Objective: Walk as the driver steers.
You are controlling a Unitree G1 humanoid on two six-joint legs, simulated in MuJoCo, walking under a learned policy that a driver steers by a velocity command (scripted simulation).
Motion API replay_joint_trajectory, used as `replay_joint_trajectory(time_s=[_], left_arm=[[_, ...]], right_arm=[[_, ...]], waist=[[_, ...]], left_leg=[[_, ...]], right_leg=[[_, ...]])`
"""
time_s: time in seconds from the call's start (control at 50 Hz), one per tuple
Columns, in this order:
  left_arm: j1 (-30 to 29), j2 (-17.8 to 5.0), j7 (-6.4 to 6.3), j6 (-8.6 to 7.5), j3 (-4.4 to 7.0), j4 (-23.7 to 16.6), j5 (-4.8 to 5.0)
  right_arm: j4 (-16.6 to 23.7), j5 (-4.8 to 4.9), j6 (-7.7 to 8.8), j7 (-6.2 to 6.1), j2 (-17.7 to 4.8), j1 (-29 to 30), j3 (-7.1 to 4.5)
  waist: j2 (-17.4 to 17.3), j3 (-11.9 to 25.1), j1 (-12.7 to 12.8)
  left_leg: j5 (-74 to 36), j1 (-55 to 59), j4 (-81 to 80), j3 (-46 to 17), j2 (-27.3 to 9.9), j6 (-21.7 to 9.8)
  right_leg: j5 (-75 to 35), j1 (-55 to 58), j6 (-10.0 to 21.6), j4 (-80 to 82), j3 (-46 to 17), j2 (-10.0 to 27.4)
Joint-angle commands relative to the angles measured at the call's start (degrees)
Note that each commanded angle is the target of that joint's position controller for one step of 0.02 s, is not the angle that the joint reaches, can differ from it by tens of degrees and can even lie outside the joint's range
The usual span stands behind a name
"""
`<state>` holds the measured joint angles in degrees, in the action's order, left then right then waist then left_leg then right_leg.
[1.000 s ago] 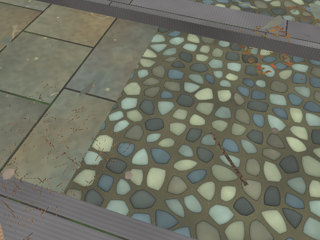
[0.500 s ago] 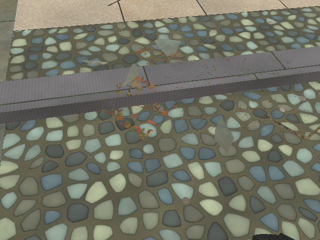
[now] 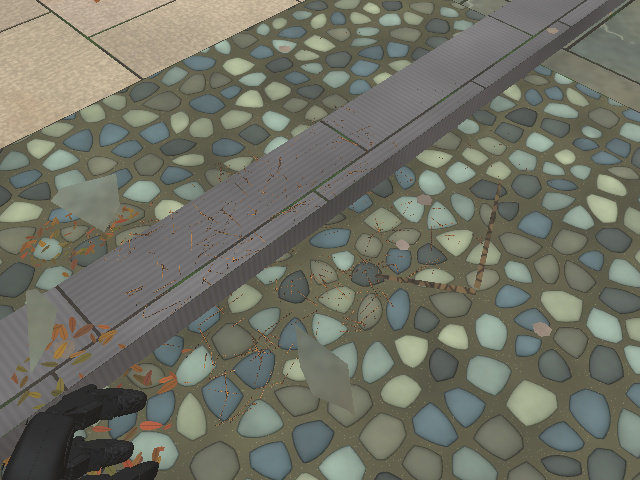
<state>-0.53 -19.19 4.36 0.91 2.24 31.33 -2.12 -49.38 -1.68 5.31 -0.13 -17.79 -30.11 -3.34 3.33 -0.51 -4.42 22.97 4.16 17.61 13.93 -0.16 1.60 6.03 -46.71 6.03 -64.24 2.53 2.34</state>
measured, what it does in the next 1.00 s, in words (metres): walks ahead, turning left: right foot, then left foot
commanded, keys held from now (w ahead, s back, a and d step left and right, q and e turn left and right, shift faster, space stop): w+e+shift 0.10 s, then w+q+shift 0.90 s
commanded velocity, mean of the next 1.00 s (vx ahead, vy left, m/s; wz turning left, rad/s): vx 1.00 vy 0.00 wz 0.33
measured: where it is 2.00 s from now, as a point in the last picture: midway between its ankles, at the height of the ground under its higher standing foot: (101, 98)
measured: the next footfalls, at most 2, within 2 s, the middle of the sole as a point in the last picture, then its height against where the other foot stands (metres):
right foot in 0.16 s outside the picture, level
left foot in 0.58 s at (291, 356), level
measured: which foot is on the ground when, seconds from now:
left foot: down 0.00-0.14, up 0.16-0.56, down 0.58-0.98, up 1.00-1.00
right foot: up 0.00-0.14, down 0.16-0.56, up 0.58-0.86, down 0.88-1.00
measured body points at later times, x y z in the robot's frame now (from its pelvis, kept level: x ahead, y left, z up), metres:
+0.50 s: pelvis +0.47 -0.02 -0.01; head +0.51 -0.02 +0.44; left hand +0.47 +0.26 -0.13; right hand +0.65 -0.27 -0.11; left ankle +0.72 +0.08 -0.67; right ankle +0.28 -0.03 -0.72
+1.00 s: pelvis +0.95 -0.01 +0.00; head +0.99 +0.01 +0.45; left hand +1.13 +0.27 -0.05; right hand +1.06 -0.29 -0.11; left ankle +0.75 +0.02 -0.68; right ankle +1.02 -0.19 -0.73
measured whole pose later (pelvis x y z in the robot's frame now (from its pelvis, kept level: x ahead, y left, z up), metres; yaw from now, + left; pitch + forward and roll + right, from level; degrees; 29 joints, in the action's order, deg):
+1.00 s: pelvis +0.95 -0.01 +0.00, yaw +22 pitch +6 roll -1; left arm 0.5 -12.9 -0.9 -6.6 -3.6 30.6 -2.8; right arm -46.6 0.0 3.0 0.0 -19.2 -23.9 -4.8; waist -1.3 1.1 -4.8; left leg 20.5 -11.5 49.1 -13.1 9.1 -7.2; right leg 12.7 -18.9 -3.2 -27.3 -2.9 5.1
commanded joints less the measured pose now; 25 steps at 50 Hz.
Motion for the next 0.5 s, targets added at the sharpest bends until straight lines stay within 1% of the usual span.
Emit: replay_joint_trajectory(time_s=[0.02,0.04,0.06,0.08,0.1,0.12,0.14,0.16,0.18,0.2,0.22,0.24,0.26,0.28,0.3,0.32,0.36,0.38,0.4,0.42,0.44,0.46,0.48,0.5], left_arm=[[-5.21,0.54,1.19,-0.45,-1.24,-4.21,0.25],[-4.16,0.63,1.19,-0.37,-1.19,-3.12,0.76],[-3.11,0.14,1.05,-0.63,-1.01,-3.09,0.43],[-0.23,-1.01,0.71,-0.73,-0.62,-2.34,0.28],[6.81,-2.91,0.10,-0.98,0.35,-0.30,0.14],[18.85,-4.98,-0.66,-1.29,1.65,3.77,-0.12],[29.85,-6.63,-1.91,-1.76,3.25,8.12,0.02],[25.42,-10.30,-3.30,-1.34,4.60,8.75,0.68],[21.54,-14.26,-3.71,-1.43,4.80,4.38,-0.63],[24.30,-11.03,-4.80,-1.20,4.87,4.65,-0.21],[22.10,-8.47,-5.52,-2.00,4.12,6.75,-0.31],[20.44,-5.92,-5.52,-3.36,3.28,7.92,-0.48],[18.99,-4.36,-5.60,-4.83,2.54,8.30,-0.69],[19.23,-2.44,-5.52,-6.02,1.78,9.42,-0.08],[19.29,-1.59,-5.23,-6.95,1.37,10.44,0.32],[19.56,-1.63,-4.81,-7.72,1.41,11.36,0.70],[20.86,-1.52,-3.86,-8.70,1.34,12.41,0.82],[20.80,-1.18,-3.52,-9.05,1.20,12.59,1.07],[20.58,-0.83,-3.39,-9.31,0.95,12.73,1.30],[21.28,-0.89,-3.51,-9.55,0.74,13.06,1.59],[22.61,-1.40,-3.75,-9.82,0.64,13.60,1.76],[23.52,-2.16,-4.10,-10.05,0.58,14.16,1.78],[23.97,-3.26,-4.67,-10.02,0.68,14.45,1.72],[23.72,-4.71,-5.52,-9.71,0.93,14.42,1.48]], right_arm=[[3.24,0.03,1.37,-0.29,-4.39,4.99,-0.01],[3.41,0.02,1.27,-0.65,-5.51,4.50,-0.20],[3.36,0.16,1.05,-1.11,-8.15,3.13,-0.66],[3.39,0.21,0.38,-1.80,-9.96,3.05,-1.23],[3.79,0.21,-0.47,-2.10,-11.26,4.56,-1.71],[4.98,0.01,-1.21,-2.26,-12.00,7.45,-1.85],[5.86,-0.08,-1.69,-1.93,-11.34,10.16,-1.76],[7.91,-0.60,-1.56,-0.75,-4.07,9.18,-0.29],[13.09,1.62,-1.24,-0.86,-2.90,2.12,0.78],[13.41,1.49,-0.30,-0.83,-6.28,10.17,0.52],[12.56,1.98,-0.23,-0.73,-5.79,10.78,0.75],[11.44,1.18,-0.71,-0.40,-4.70,11.76,1.08],[9.87,0.59,-1.86,0.09,-3.50,9.65,1.41],[8.57,0.23,-3.22,0.79,-2.52,8.00,1.49],[8.16,0.32,-4.10,1.45,-1.93,8.16,1.41],[8.49,0.48,-4.52,1.95,-1.32,10.35,1.41],[10.22,1.21,-4.52,2.45,-0.52,17.29,1.61],[10.79,1.47,-4.13,2.71,0.33,19.59,1.93],[10.95,1.61,-3.73,3.04,0.81,21.42,2.18],[11.16,1.76,-3.35,3.43,1.37,23.41,2.46],[11.63,1.83,-3.03,3.79,1.87,25.67,2.78],[11.64,1.86,-2.81,4.02,1.65,26.56,2.81],[11.21,1.68,-2.69,4.15,0.80,26.22,2.62],[10.62,1.39,-2.71,4.13,-0.58,24.95,2.26]], waist=[[-5.35,-8.43,3.86],[-6.66,-5.62,4.14],[-8.37,-5.43,5.71],[-9.85,-3.49,8.18],[-10.32,0.11,12.38],[-10.97,5.15,17.60],[-7.85,8.46,22.06],[7.34,7.91,14.68],[7.61,21.16,8.64],[-1.54,18.75,12.97],[-5.13,6.80,9.72],[-9.49,1.47,7.09],[-10.53,-0.79,4.40],[-9.66,-2.55,2.58],[-8.21,-3.88,1.41],[-6.46,-5.52,1.50],[-3.94,-7.37,3.41],[-3.17,-7.41,3.88],[-3.21,-6.88,4.30],[-3.35,-6.33,5.07],[-2.98,-6.19,5.95],[-2.61,-5.69,6.10],[-1.39,-4.28,5.67],[0.48,-2.56,4.61]], left_leg=[[-45.66,-8.46,-9.73,1.26,-10.06,-0.66],[-62.73,-7.15,-7.08,2.82,-9.78,-0.03],[-76.96,-4.44,-2.22,2.94,-11.57,0.32],[-85.49,-2.17,3.10,2.52,-13.39,0.54],[-87.81,-2.78,12.02,1.91,-14.46,-0.04],[-86.42,-7.73,24.41,-0.13,-15.48,-1.79],[-67.10,-17.98,43.72,0.19,-12.37,-3.21],[1.34,-34.48,66.58,-0.16,-1.29,-3.07],[7.54,-47.92,79.70,-13.08,-0.62,-3.14],[-0.22,-52.29,78.60,-15.82,-1.30,-3.34],[-3.33,-53.20,73.79,-15.65,-3.88,-3.69],[-4.35,-49.21,68.74,-16.71,-5.69,-3.74],[-4.90,-44.17,66.09,-18.46,-6.48,-3.62],[-5.29,-39.69,62.41,-19.49,-7.58,-3.15],[-5.39,-39.07,58.74,-20.07,-8.23,-2.86],[-7.71,-40.75,54.89,-19.51,-8.55,-2.91],[-15.46,-43.40,46.65,-16.66,-7.48,-3.92],[-20.46,-42.37,41.25,-14.76,-6.85,-4.64],[-25.37,-40.27,36.27,-12.06,-5.79,-5.36],[-29.49,-37.97,31.60,-9.32,-4.67,-6.03],[-33.03,-36.36,27.35,-7.65,-3.82,-6.89],[-35.56,-34.97,24.01,-6.24,-2.31,-7.88],[-36.24,-33.73,21.82,-4.72,-0.36,-8.70],[-34.37,-32.31,20.67,-3.36,1.87,-9.27]], right_leg=[[-3.93,7.55,2.43,13.29,6.41,-1.77],[-4.18,13.60,3.52,14.74,8.61,-4.58],[-1.94,15.03,4.38,16.54,10.25,-5.84],[0.46,18.34,5.36,18.07,10.64,-7.24],[1.48,26.36,6.47,19.02,9.57,-8.48],[3.07,40.35,8.13,21.00,5.79,-9.37],[0.36,56.53,10.42,29.06,-1.33,-7.23],[0.20,64.93,10.43,28.46,-14.79,1.94],[-0.98,77.50,20.21,35.44,-42.18,16.94],[11.62,71.69,18.37,45.21,-44.49,15.88],[13.29,60.28,16.15,48.67,-37.73,15.64],[10.86,49.58,13.94,50.13,-32.28,13.77],[5.97,41.65,12.33,51.19,-26.81,12.50],[4.35,34.83,10.47,53.34,-22.06,10.89],[3.09,32.30,8.73,54.77,-17.69,9.36],[-0.14,31.70,6.77,56.29,-13.35,7.75],[-12.34,32.86,2.63,58.63,-4.28,3.88],[-17.97,33.19,0.92,58.84,-0.08,1.81],[-22.95,33.70,-0.52,59.01,3.53,0.17],[-27.14,34.65,-1.49,59.82,5.67,-0.08],[-31.24,36.65,-2.04,60.81,6.43,1.00],[-38.72,40.14,-2.89,60.57,7.31,2.06],[-48.35,44.64,-3.98,58.58,8.35,2.94],[-58.51,48.93,-5.09,54.98,9.27,3.88]])
Keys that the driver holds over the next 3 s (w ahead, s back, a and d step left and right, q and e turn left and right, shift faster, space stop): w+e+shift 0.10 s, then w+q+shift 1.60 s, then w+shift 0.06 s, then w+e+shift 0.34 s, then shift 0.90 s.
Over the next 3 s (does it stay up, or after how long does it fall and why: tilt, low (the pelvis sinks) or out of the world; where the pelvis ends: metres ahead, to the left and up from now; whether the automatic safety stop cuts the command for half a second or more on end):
stays up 1.90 1.01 0.09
